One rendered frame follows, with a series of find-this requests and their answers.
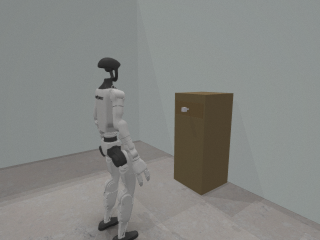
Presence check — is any robot right thigh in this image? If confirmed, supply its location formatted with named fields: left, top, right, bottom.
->
left=111, top=147, right=136, bottom=204

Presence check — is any right robot forearm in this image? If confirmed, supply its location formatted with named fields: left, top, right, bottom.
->
left=118, top=120, right=140, bottom=162

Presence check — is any robot right hand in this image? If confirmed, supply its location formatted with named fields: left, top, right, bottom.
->
left=132, top=158, right=150, bottom=186

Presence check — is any left robot upper arm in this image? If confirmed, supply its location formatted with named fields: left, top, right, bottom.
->
left=93, top=88, right=98, bottom=120

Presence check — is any handle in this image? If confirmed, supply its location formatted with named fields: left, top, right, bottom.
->
left=181, top=107, right=189, bottom=112

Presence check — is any cabinet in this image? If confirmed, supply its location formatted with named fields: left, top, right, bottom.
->
left=174, top=91, right=234, bottom=195

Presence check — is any left robot forearm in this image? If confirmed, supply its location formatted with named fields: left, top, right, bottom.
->
left=94, top=118, right=105, bottom=139

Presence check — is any drawer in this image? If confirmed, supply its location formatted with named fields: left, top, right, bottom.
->
left=176, top=101, right=204, bottom=119

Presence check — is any right robot upper arm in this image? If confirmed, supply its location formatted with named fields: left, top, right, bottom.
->
left=110, top=89, right=125, bottom=132

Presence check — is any right robot foot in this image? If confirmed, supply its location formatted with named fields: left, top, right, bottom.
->
left=112, top=230, right=138, bottom=240

